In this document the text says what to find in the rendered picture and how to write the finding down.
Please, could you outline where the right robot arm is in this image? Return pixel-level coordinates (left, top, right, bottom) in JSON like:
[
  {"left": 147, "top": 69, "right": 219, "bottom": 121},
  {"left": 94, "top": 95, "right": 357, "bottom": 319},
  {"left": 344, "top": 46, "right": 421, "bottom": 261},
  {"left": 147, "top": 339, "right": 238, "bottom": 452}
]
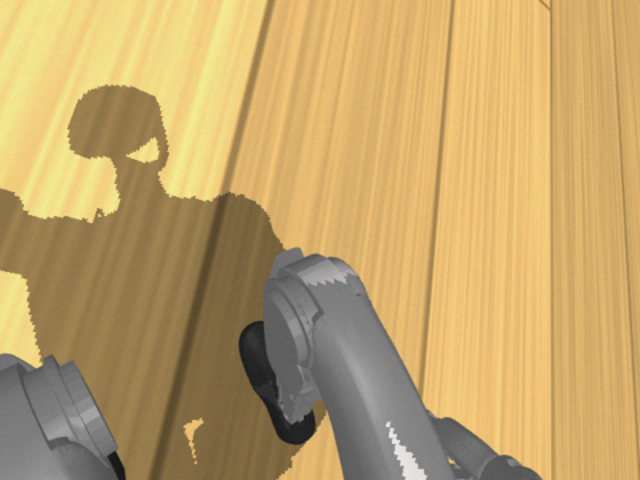
[{"left": 480, "top": 455, "right": 543, "bottom": 480}]

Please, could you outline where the right robot hand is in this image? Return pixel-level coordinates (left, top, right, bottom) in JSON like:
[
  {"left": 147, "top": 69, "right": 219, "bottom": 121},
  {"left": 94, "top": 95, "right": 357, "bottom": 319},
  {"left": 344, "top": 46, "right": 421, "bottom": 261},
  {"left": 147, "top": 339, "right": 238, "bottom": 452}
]
[{"left": 426, "top": 409, "right": 499, "bottom": 480}]

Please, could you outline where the right robot foot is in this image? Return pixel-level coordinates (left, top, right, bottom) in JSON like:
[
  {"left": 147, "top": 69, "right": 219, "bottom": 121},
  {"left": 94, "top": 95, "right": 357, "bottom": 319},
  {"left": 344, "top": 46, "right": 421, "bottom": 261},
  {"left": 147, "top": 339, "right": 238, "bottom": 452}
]
[{"left": 239, "top": 321, "right": 315, "bottom": 445}]

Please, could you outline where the left robot foot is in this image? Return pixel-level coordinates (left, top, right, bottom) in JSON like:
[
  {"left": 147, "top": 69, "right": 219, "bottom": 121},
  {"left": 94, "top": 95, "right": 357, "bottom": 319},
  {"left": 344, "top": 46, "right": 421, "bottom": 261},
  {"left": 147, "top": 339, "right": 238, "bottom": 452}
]
[{"left": 107, "top": 451, "right": 126, "bottom": 480}]

